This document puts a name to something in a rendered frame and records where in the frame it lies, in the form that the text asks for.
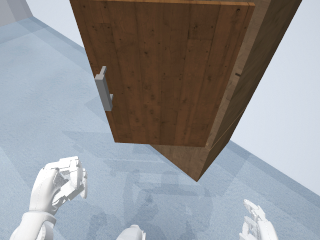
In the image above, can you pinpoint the robot left thigh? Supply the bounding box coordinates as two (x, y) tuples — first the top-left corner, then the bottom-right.
(116, 227), (146, 240)

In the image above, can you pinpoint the cupboard door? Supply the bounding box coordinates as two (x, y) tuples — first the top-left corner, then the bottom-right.
(69, 0), (256, 148)

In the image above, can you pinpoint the right robot hand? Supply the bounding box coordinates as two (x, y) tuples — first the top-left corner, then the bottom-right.
(239, 199), (279, 240)

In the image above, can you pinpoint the handle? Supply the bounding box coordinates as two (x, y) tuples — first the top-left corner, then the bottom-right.
(94, 66), (114, 111)

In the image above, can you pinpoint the left robot shin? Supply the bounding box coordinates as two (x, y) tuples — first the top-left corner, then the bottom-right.
(130, 225), (140, 229)

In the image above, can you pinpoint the robot left forearm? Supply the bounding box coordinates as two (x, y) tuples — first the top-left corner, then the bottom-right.
(9, 211), (57, 240)

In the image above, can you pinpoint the left robot hand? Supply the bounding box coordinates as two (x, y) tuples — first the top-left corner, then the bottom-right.
(29, 156), (88, 216)

